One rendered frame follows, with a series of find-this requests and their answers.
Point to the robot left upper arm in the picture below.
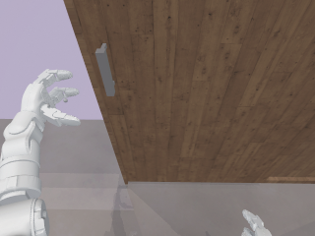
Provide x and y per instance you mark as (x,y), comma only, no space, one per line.
(24,218)

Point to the handle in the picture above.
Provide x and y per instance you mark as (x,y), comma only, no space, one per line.
(104,68)

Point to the robot left hand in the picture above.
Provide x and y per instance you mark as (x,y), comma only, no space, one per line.
(36,98)

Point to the left robot forearm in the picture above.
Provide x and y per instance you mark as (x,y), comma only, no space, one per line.
(20,159)

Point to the wardrobe door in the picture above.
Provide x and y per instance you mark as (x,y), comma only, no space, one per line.
(210,91)
(301,163)

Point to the robot right hand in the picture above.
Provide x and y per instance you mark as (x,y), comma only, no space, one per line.
(256,224)

